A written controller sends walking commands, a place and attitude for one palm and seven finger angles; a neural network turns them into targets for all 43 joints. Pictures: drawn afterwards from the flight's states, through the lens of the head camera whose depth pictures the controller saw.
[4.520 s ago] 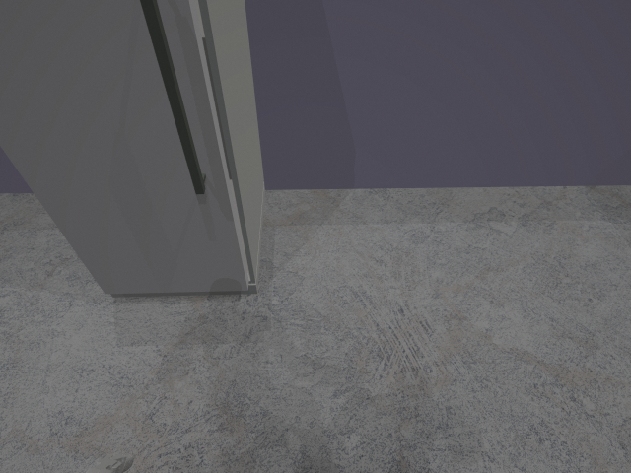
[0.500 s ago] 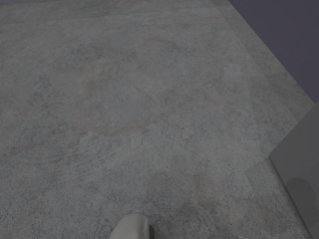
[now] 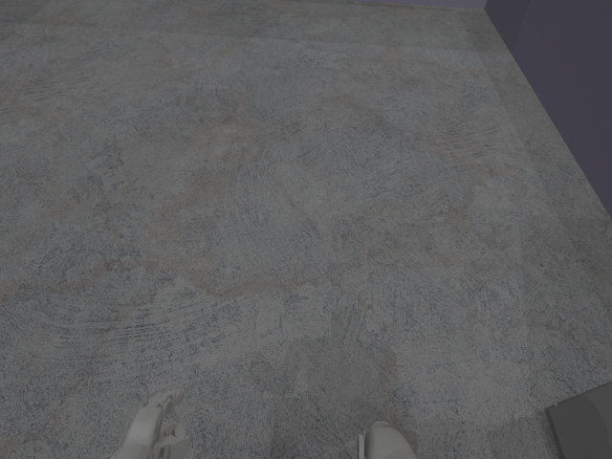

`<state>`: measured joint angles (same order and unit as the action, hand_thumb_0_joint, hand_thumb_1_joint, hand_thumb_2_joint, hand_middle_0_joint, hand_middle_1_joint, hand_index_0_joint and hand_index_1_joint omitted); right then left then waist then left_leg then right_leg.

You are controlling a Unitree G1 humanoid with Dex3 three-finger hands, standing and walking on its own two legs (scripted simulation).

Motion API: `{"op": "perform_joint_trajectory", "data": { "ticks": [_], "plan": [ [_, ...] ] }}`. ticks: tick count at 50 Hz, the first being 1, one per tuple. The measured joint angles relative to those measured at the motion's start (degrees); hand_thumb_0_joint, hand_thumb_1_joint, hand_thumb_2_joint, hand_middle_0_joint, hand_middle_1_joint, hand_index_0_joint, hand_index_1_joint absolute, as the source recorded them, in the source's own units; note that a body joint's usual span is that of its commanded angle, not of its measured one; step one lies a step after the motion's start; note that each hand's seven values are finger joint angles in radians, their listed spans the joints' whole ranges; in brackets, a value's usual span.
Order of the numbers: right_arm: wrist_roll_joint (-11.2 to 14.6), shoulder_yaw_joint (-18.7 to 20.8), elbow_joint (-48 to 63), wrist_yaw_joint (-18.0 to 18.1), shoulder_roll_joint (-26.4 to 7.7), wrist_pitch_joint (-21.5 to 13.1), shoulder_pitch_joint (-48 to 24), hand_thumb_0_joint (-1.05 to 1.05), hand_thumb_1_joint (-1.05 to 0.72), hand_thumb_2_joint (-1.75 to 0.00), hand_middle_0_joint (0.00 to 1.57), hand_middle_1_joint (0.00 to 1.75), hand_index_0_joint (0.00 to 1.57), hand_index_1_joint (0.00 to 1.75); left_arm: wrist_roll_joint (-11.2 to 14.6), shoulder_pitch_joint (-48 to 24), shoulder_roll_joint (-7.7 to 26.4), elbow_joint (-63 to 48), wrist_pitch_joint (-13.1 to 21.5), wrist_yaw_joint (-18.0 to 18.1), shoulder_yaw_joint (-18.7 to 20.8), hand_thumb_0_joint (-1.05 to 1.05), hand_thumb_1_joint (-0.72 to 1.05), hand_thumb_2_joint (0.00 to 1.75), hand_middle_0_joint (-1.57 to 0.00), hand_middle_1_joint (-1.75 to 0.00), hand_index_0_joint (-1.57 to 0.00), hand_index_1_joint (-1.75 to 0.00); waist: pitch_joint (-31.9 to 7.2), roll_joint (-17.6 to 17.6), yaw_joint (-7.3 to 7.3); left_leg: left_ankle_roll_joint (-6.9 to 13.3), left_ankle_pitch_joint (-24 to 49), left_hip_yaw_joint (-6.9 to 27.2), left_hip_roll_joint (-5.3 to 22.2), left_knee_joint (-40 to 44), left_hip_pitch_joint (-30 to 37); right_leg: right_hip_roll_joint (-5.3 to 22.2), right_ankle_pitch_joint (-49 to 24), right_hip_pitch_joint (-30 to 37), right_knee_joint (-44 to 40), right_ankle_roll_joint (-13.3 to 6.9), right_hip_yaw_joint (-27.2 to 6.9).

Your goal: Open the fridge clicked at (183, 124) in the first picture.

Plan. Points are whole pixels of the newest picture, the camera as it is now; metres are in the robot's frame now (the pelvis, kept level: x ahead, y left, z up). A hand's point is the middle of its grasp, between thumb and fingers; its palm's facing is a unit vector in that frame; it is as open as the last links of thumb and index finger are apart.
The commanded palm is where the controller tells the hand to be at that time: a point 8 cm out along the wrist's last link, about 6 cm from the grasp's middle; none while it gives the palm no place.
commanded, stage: walk to a spot facing it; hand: right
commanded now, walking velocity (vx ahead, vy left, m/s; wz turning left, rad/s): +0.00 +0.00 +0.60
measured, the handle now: out of the picture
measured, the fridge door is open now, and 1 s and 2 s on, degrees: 0 0 0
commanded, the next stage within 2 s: none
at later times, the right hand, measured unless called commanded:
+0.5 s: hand (452, 386) +0.25 -0.25 -0.17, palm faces -0.25 +0.94 -0.21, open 7.4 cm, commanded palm none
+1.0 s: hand (373, 355) +0.30 -0.12 -0.16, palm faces -0.57 +0.79 -0.22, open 7.4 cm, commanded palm none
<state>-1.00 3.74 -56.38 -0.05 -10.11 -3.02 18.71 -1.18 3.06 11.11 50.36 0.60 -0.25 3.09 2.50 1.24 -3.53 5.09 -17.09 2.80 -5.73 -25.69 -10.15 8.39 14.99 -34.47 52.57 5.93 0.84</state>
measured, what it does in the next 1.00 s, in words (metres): walks ahead, turning left: right foot, then left foot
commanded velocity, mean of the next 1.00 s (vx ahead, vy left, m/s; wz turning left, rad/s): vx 0.00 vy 0.00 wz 0.60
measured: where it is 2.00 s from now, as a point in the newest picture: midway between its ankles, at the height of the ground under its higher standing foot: outside the picture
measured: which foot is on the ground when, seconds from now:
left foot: down 0.00-0.14, up 0.16-0.68, down 0.70-1.00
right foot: up 0.00-0.10, down 0.12-0.70, up 0.72-1.00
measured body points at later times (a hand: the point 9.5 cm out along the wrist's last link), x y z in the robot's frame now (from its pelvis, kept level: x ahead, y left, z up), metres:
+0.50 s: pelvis +0.10 -0.07 +0.00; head +0.13 -0.09 +0.45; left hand +0.06 +0.19 -0.13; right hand +0.27 -0.30 -0.15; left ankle +0.04 +0.09 -0.65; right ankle +0.13 -0.14 -0.74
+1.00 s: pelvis +0.11 -0.03 +0.00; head +0.13 +0.00 +0.45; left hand +0.02 +0.22 -0.15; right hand +0.33 -0.16 -0.14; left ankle +0.06 +0.06 -0.74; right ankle +0.21 -0.15 -0.68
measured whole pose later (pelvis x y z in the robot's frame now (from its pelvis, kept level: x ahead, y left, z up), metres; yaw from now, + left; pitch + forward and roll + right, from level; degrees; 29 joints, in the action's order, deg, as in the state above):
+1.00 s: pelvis +0.11 -0.03 +0.00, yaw +37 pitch +0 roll +0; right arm -0.7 3.1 -52.1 0.1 -9.9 1.5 9.7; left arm -0.8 9.8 12.2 52.1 -3.1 0.8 3.8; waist 3.9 2.0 0.9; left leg 1.7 -14.2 1.6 -2.4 -29.2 -15.3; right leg 7.0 22.5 -28.2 58.2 7.1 1.8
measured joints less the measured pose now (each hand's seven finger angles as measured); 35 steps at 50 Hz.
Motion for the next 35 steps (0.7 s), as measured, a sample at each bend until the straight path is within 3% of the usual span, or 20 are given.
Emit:
{"op": "perform_joint_trajectory", "data": {
  "ticks": [4, 6, 7, 9, 11, 13, 16, 23, 28, 32, 34, 35],
  "plan": [
    [-0.07, 0.32, -0.17, 0.70, -0.28, 1.07, 2.41, 0.00, -0.91, -0.90, 0.20, 0.30, 0.20, 0.30, 0.48, -2.14, -0.42, -0.41, -0.34, 0.20, -0.62, 0.01, 0.90, 0.90, -0.20, -0.30, -0.20, -0.30, 0.68, -0.76, -1.97, -1.55, -3.44, 2.73, 0.00, -2.01, 1.56, -3.21, 1.97, 4.82, -9.16, -0.66, 1.66],
    [0.11, 0.56, -0.57, 0.96, -0.74, 1.91, 3.80, 0.00, -0.91, -0.90, 0.20, 0.30, 0.20, 0.30, 0.64, -2.44, -0.94, -0.91, -0.02, 0.42, -1.19, 0.01, 0.90, 0.90, -0.20, -0.30, -0.20, -0.30, 0.62, -1.56, -2.31, -2.48, -6.18, 4.36, -0.11, -5.33, 1.56, -4.82, -1.86, 9.42, -17.19, -1.25, 2.98],
    [0.51, 0.81, -1.05, 1.04, -1.24, 2.46, 3.87, 0.00, -0.91, -0.90, 0.20, 0.30, 0.20, 0.30, 0.48, -2.57, -1.52, -1.01, 0.43, 0.64, -1.42, 0.01, 0.90, 0.90, -0.20, -0.30, -0.20, -0.30, 0.92, -2.55, -2.17, -3.04, -7.36, 5.08, 0.02, -9.40, 0.34, -5.35, -3.68, 10.69, -18.39, -4.45, 4.02],
    [1.00, 1.19, -1.79, 1.07, -2.07, 3.34, 2.96, 0.00, -0.91, -0.90, 0.20, 0.30, 0.20, 0.30, 0.48, -2.44, -2.28, -1.44, 1.02, 0.71, -2.30, 0.01, 0.90, 0.90, -0.20, -0.30, -0.20, -0.30, 2.11, -3.84, -2.29, -5.02, -13.19, 3.48, 0.53, -25.14, -5.04, -4.76, -1.44, 12.11, -16.34, -7.68, 6.32],
    [0.71, 1.56, -1.86, 0.95, -2.71, 4.11, 2.22, 0.01, -0.91, -0.90, 0.20, 0.30, 0.20, 0.30, 0.51, -1.24, -2.79, -1.69, 0.90, 0.84, -2.95, 0.01, 0.90, 0.90, -0.20, -0.30, -0.21, -0.30, 2.37, -4.02, -1.86, -6.83, -14.29, 0.58, 1.76, -37.99, -10.13, -3.42, 0.71, 14.59, -16.50, -8.36, 8.30],
    [0.21, 2.09, -1.24, 0.32, -3.46, 5.05, 0.84, 0.01, -0.91, -0.90, 0.20, 0.30, 0.20, 0.30, 0.36, 0.73, -3.02, -1.59, 0.67, 1.13, -3.00, 0.01, 0.90, 0.90, -0.20, -0.30, -0.21, -0.30, 2.31, -3.77, -0.75, -7.97, -12.27, -2.14, 3.83, -44.35, -13.76, -2.46, 0.93, 16.97, -18.27, -8.02, 9.35],
    [-0.06, 2.80, 0.84, -0.45, -4.50, 5.95, -1.92, 0.01, -0.91, -0.90, 0.20, 0.30, 0.19, 0.30, 0.27, 4.03, -2.79, -0.29, 0.28, 1.44, -2.52, 0.01, 0.90, 0.90, -0.20, -0.30, -0.21, -0.30, 2.11, -3.40, 0.43, -8.86, -7.66, -3.74, 6.59, -46.97, -17.68, -1.65, 0.35, 19.45, -21.01, -8.29, 10.70],
    [-0.35, 3.57, 4.06, -0.94, -5.05, 7.20, -6.72, 0.00, -0.92, -0.90, 0.19, 0.30, 0.19, 0.30, 0.26, 10.59, -1.06, 3.11, -0.71, 1.70, -0.62, 0.01, 0.91, 0.90, -0.20, -0.30, -0.21, -0.30, 1.18, -2.82, 2.91, -9.96, -1.33, -4.20, 10.02, -43.12, -20.68, -0.60, 0.94, 22.73, -23.70, -8.40, 16.03],
    [-0.34, 2.92, 4.85, -1.19, -3.93, 7.95, -9.79, 0.00, -0.92, -0.90, 0.19, 0.30, 0.19, 0.30, -0.11, 13.62, 0.28, 4.61, -0.97, 1.41, 0.46, 0.01, 0.91, 0.90, -0.20, -0.30, -0.20, -0.30, 1.49, -1.64, 5.18, -9.96, -3.33, -6.62, 10.86, -32.55, -17.59, 0.52, 2.19, 23.51, -23.15, -7.66, 20.00],
    [-0.24, 1.90, 5.69, -1.26, -2.62, 7.33, -11.79, 0.00, -0.92, -0.90, 0.19, 0.30, 0.19, 0.30, -0.37, 14.90, 1.26, 5.60, -1.34, 0.89, 1.15, 0.01, 0.90, 0.90, -0.20, -0.30, -0.20, -0.30, 1.99, -0.19, 6.62, -8.66, -5.35, -8.54, 9.93, -21.05, -12.83, 2.41, 4.23, 23.08, -20.22, -6.22, 23.16],
    [-0.21, 1.23, 6.28, -1.26, -2.17, 6.36, -12.30, 0.00, -0.91, -0.90, 0.19, 0.30, 0.19, 0.30, -0.25, 15.81, 1.72, 5.74, -1.52, 0.58, 1.38, 0.01, 0.90, 0.90, -0.20, -0.30, -0.20, -0.30, 1.86, 0.55, 6.95, -7.46, -1.49, -9.38, 9.03, -12.74, -8.99, 3.93, 6.20, 22.21, -16.70, -5.03, 24.40],
    [-0.33, 0.82, 6.60, -1.13, -2.16, 5.46, -12.44, 0.00, -0.91, -0.90, 0.20, 0.30, 0.19, 0.30, -0.03, 16.41, 1.87, 5.64, -1.79, 0.35, 1.41, 0.01, 0.90, 0.90, -0.20, -0.30, -0.20, -0.30, 1.58, 0.70, 6.89, -5.20, 0.45, -9.23, 8.58, -9.85, -7.77, 4.83, 7.46, 20.64, -13.00, -4.20, 23.75]
  ]
}}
